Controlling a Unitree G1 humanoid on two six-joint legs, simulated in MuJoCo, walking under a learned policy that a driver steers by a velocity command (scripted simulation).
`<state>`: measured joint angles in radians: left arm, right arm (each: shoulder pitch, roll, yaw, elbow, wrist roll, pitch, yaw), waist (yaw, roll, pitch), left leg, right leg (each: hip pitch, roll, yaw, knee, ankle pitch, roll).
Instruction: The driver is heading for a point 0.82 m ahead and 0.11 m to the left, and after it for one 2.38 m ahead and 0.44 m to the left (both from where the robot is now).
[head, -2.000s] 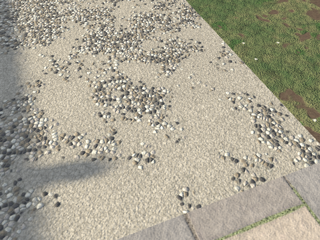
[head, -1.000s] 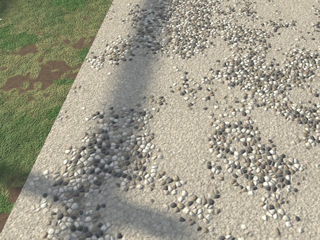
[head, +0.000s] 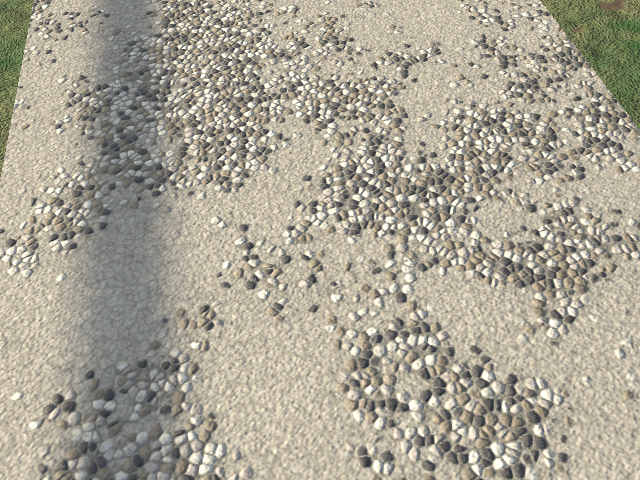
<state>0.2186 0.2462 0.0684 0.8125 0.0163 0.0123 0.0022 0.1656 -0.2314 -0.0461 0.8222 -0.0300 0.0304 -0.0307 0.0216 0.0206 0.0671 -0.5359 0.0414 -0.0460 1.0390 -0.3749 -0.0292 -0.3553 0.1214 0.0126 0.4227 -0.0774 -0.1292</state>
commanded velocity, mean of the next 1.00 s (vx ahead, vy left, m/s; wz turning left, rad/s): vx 0.21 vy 0.00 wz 0.01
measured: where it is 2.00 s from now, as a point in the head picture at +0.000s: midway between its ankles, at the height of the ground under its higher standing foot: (302, 333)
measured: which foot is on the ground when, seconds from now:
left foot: up 0.00-0.24, down 0.26-0.66, up 0.68-1.00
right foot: down 0.00-0.26, up 0.28-0.62, down 0.64-1.00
